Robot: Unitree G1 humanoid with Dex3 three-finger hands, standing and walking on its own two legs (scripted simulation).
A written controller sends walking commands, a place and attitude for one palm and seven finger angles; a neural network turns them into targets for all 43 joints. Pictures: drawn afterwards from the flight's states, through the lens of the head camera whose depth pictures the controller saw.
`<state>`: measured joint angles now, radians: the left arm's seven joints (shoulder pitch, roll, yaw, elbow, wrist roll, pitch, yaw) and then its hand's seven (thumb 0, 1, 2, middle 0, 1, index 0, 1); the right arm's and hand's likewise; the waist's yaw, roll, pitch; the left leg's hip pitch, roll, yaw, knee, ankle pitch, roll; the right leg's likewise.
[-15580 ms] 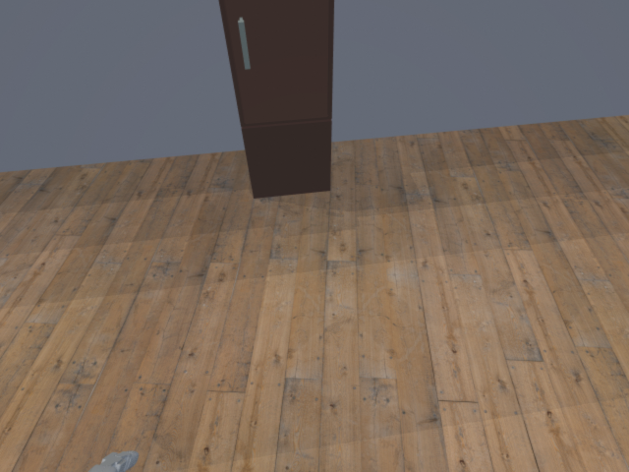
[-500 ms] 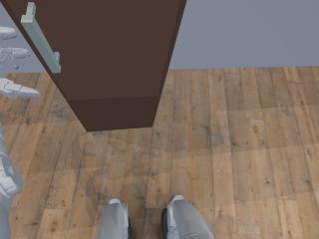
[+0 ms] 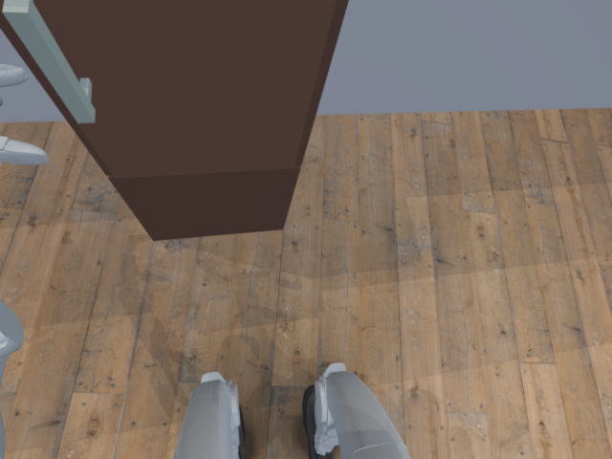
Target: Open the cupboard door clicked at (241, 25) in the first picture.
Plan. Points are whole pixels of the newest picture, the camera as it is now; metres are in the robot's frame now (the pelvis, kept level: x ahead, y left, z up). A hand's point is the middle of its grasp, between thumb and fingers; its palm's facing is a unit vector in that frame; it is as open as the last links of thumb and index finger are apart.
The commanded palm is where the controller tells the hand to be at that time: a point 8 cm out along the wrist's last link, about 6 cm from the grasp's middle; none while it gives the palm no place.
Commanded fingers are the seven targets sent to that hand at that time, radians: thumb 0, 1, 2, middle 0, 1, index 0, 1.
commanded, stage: move the hooked fingers beside the handle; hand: left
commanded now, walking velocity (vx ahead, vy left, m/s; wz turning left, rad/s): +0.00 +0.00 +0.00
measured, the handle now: (59, 56) +0.56 +0.24 +0.08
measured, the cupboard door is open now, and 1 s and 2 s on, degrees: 0 0 0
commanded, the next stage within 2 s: slide the fingers in behind the handle in 0.46 s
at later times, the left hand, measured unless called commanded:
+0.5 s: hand out of the picture +0.50 +0.30 +0.07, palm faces +0.08 -1.00 -0.03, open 14.0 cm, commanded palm +0.49 +0.32 +0.07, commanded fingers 0.00 -0.50 0.30 -0.30 -1.20 -0.30 -1.20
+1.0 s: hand (29, 107) +0.50 +0.26 +0.07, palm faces +0.08 -1.00 -0.04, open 14.0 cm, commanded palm +0.48 +0.30 +0.07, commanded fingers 0.00 -0.50 0.30 -0.30 -1.20 -0.30 -1.20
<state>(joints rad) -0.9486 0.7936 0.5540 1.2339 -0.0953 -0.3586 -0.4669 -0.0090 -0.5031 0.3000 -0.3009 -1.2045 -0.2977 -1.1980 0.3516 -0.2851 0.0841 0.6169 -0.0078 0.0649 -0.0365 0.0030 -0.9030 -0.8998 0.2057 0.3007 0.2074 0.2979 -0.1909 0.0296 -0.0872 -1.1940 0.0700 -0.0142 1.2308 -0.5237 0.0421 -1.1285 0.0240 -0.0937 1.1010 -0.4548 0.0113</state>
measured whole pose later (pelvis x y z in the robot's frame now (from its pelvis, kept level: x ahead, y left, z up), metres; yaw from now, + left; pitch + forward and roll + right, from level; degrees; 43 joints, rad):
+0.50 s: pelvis +0.01 +0.00 +0.01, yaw +0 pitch +27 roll -6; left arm -0.85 0.73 0.56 1.15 -0.12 -0.38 -0.46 -0.01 -0.50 0.30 -0.30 -1.20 -0.30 -1.20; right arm 0.36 -0.28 0.06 0.61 -0.01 0.08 -0.02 0.00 -0.90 -0.90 0.21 0.30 0.21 0.30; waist -0.17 0.03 -0.10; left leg -1.13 0.07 -0.01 1.19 -0.53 0.04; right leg -1.06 0.03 -0.09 1.06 -0.46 0.01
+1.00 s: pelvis +0.00 -0.01 +0.01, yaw +1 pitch +25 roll -5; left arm -0.86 0.66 0.50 1.17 -0.12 -0.42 -0.40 -0.01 -0.50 0.30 -0.30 -1.20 -0.30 -1.20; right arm 0.34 -0.28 0.06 0.62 -0.01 0.07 -0.02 0.00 -0.90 -0.90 0.20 0.30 0.21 0.30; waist -0.17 0.03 -0.10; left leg -1.12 0.07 -0.01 1.19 -0.52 0.03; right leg -1.07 0.02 -0.08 1.08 -0.46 0.00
